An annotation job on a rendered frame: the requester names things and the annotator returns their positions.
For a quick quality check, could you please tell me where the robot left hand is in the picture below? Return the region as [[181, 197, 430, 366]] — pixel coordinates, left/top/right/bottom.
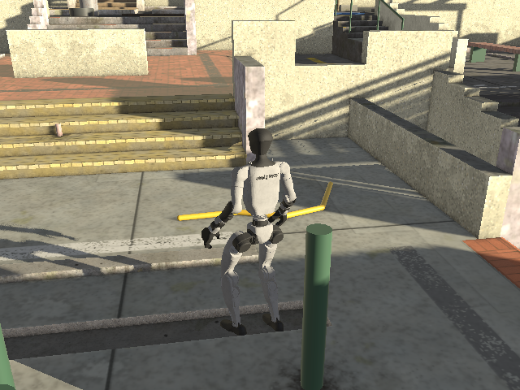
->
[[201, 227, 220, 249]]

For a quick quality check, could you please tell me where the robot left upper arm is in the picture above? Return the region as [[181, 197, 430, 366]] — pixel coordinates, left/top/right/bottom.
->
[[230, 166, 249, 214]]

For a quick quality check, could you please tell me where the robot right hand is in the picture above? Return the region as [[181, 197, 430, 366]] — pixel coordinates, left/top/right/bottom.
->
[[268, 210, 287, 227]]

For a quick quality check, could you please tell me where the robot left forearm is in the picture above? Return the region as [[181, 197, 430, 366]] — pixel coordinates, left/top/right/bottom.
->
[[208, 201, 234, 234]]

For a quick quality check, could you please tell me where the robot right upper arm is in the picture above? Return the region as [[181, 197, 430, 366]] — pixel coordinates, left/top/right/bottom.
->
[[275, 161, 297, 202]]

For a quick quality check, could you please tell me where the robot right thigh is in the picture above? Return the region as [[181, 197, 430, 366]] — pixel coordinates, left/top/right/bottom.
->
[[258, 224, 284, 282]]

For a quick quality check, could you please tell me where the right robot foot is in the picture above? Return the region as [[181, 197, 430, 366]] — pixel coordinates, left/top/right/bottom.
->
[[262, 314, 284, 332]]

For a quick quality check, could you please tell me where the robot right forearm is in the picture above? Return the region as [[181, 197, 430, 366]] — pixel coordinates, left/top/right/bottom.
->
[[278, 199, 296, 216]]

